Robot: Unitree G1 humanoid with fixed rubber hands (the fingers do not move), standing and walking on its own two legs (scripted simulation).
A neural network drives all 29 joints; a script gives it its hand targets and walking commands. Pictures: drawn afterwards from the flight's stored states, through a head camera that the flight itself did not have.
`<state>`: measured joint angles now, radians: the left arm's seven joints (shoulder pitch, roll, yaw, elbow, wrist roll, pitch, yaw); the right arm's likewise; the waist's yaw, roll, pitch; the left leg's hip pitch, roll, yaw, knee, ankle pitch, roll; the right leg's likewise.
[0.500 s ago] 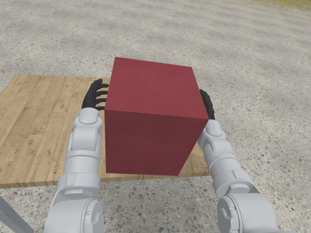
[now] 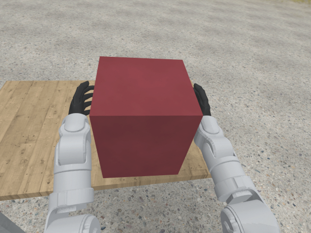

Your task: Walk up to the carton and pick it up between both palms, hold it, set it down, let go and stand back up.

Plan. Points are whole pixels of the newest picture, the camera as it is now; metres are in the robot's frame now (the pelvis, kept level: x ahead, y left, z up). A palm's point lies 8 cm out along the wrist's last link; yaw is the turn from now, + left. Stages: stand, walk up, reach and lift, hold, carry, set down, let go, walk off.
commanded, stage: reach and lift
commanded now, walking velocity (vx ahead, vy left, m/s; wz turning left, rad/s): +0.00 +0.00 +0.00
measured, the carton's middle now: (141, 120) +0.38 +0.00 +0.12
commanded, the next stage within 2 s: hold in 0.58 s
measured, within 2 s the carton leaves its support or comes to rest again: neither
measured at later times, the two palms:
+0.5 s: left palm (79, 108) +0.36 +0.15 +0.18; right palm (206, 114) +0.35 -0.15 +0.17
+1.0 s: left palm (73, 111) +0.35 +0.15 +0.19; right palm (205, 111) +0.34 -0.15 +0.18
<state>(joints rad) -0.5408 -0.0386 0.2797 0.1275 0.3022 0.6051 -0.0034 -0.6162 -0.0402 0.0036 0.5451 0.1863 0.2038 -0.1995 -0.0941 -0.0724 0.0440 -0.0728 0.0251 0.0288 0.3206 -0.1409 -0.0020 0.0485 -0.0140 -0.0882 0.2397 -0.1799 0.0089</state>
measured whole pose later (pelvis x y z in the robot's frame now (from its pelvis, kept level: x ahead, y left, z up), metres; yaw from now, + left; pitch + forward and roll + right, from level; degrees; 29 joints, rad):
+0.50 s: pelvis -0.02 +0.00 +0.00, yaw -1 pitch -7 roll -1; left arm -0.69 -0.03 0.33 0.24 0.34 0.63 -0.03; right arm -0.70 -0.01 -0.10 0.62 0.10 0.22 -0.18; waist -0.07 -0.07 0.06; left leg -0.08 0.03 0.04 0.29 -0.09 0.00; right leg 0.00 -0.01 -0.07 0.27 -0.16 0.00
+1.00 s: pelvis -0.01 +0.00 +0.00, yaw +0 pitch -9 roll -1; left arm -0.55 -0.04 0.28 0.00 0.32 0.72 -0.03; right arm -0.62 -0.06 0.03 0.44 0.24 0.28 -0.22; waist -0.10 -0.07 0.06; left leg -0.04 0.02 0.02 0.33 -0.14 0.00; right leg 0.08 -0.01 -0.08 0.25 -0.18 0.01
